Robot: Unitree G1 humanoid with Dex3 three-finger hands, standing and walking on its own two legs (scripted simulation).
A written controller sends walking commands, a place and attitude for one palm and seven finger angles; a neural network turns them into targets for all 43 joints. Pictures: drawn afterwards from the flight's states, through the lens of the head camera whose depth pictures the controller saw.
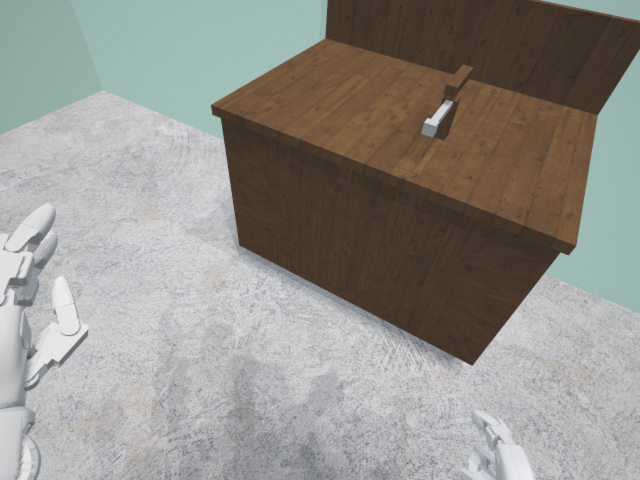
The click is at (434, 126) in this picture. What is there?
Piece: tap's lever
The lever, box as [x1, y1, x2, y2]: [421, 118, 438, 137]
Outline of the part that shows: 427,118 423,124 421,133 432,137 436,131 438,122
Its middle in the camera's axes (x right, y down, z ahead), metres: +0.25 -0.25 +0.87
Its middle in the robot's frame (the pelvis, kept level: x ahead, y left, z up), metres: +0.83 -0.20 +0.03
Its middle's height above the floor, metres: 0.80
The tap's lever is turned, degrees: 0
